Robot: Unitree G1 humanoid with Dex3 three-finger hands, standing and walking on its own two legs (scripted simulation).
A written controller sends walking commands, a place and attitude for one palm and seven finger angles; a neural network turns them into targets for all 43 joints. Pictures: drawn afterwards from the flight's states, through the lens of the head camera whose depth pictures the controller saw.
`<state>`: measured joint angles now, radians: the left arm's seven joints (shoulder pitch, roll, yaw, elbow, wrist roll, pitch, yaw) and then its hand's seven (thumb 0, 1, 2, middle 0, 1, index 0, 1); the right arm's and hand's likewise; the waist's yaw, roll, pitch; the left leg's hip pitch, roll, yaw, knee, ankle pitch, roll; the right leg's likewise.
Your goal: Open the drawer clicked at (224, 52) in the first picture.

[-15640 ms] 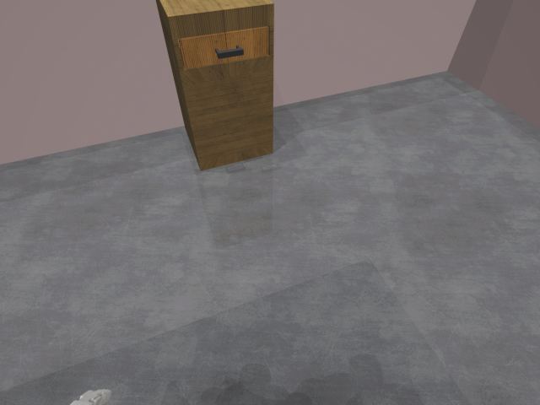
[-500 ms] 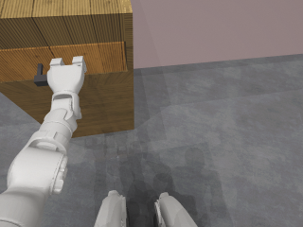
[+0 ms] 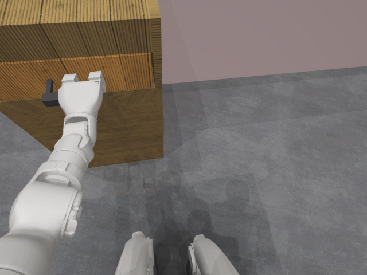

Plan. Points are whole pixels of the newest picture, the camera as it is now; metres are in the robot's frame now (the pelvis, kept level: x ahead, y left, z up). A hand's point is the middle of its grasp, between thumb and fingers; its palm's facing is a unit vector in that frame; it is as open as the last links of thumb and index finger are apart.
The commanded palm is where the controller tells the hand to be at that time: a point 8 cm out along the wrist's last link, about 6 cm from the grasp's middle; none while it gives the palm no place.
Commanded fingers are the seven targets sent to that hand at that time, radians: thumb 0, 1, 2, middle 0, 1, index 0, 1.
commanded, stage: close the thumb around the handle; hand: left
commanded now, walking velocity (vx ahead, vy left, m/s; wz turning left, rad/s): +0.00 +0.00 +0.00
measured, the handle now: (70, 90) +0.55 +0.22 -0.01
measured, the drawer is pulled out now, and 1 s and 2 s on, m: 0.00 0.06 0.19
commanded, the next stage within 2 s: pull the drawer open in 0.20 s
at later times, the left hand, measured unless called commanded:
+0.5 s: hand (90, 111) +0.50 +0.18 -0.03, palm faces -0.05 -0.05 -1.00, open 5.4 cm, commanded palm +0.46 +0.17 +0.02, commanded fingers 0.00 0.90 0.90 -0.40 -1.35 -0.40 -1.35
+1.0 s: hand (90, 131) +0.45 +0.18 -0.03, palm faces -0.04 -0.06 -1.00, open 5.4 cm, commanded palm +0.40 +0.18 +0.02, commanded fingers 0.00 0.90 0.90 -0.40 -1.35 -0.40 -1.35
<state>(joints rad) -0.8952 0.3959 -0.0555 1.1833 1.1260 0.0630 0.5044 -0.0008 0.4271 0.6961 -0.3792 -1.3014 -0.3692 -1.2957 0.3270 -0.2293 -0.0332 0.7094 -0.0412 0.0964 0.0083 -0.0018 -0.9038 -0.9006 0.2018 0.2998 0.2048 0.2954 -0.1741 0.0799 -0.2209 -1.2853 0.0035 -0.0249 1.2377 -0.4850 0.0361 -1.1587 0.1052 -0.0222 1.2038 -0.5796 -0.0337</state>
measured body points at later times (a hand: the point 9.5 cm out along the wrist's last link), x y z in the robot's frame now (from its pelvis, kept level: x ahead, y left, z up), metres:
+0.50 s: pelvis +0.01 +0.00 +0.01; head +0.15 +0.01 +0.43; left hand +0.50 +0.18 +0.02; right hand +0.01 -0.26 -0.12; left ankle +0.03 +0.10 -0.62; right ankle -0.02 -0.11 -0.62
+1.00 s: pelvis +0.03 +0.00 +0.03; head +0.15 +0.00 +0.46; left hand +0.44 +0.18 +0.02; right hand +0.11 -0.26 -0.11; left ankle +0.03 +0.10 -0.62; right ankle -0.02 -0.11 -0.62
